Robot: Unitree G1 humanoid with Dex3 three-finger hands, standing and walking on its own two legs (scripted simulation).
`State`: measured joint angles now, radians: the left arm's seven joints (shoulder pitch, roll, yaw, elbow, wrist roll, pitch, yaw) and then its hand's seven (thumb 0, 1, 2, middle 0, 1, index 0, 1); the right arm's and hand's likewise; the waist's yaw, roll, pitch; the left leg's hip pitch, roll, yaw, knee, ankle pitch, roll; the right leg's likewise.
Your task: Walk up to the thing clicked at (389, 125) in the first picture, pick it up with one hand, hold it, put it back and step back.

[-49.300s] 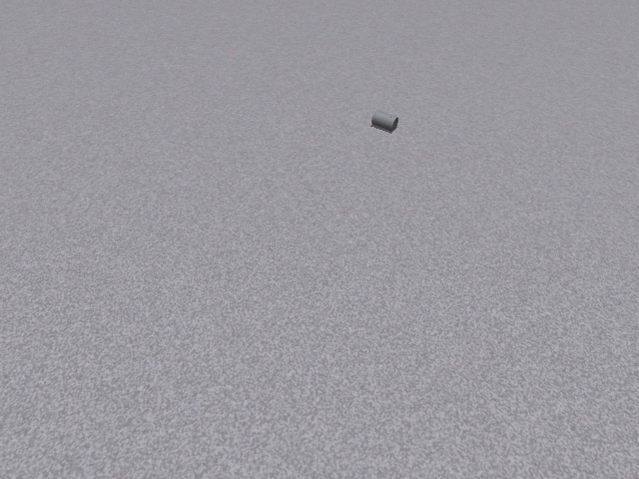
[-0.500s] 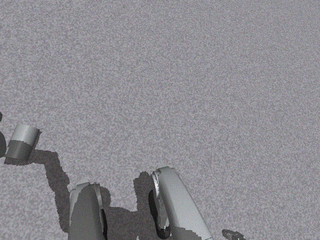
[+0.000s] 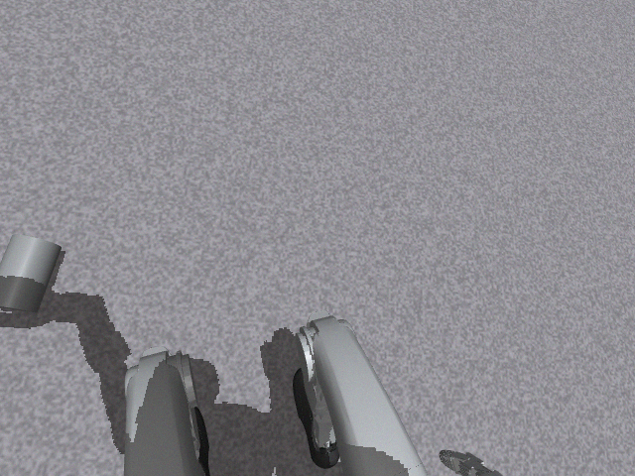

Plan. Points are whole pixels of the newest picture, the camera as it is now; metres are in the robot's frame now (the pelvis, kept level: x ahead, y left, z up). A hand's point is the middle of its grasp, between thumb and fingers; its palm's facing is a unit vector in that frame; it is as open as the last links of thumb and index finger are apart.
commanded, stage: approach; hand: left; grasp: from above
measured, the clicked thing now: (24, 274) +0.49 +0.42 -0.45
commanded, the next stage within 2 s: close in in 1.04 s
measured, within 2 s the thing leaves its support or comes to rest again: neither
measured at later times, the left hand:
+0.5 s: hand (35, 277) +0.45 +0.35 -0.32, palm faces +0.05 -0.41 -0.91, open 13.1 cm
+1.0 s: hand (42, 262) +0.48 +0.35 -0.36, palm faces +0.11 -0.43 -0.90, open 12.8 cm
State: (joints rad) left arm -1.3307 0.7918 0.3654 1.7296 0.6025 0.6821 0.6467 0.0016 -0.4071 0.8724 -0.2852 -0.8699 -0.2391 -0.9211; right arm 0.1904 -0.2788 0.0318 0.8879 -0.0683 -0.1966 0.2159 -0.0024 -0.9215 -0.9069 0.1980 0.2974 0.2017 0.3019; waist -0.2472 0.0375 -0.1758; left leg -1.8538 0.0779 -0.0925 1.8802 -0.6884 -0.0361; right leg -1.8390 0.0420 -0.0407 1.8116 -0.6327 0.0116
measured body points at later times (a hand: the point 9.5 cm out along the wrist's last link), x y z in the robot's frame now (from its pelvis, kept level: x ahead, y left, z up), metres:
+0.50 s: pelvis -0.03 +0.01 -0.15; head +0.27 +0.06 +0.18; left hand +0.45 +0.36 -0.27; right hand -0.02 -0.25 -0.25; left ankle +0.05 +0.14 -0.46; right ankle +0.08 -0.12 -0.46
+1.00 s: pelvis -0.02 +0.01 -0.16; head +0.29 +0.10 +0.16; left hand +0.48 +0.37 -0.31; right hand -0.06 -0.25 -0.19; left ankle +0.05 +0.14 -0.46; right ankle +0.08 -0.12 -0.46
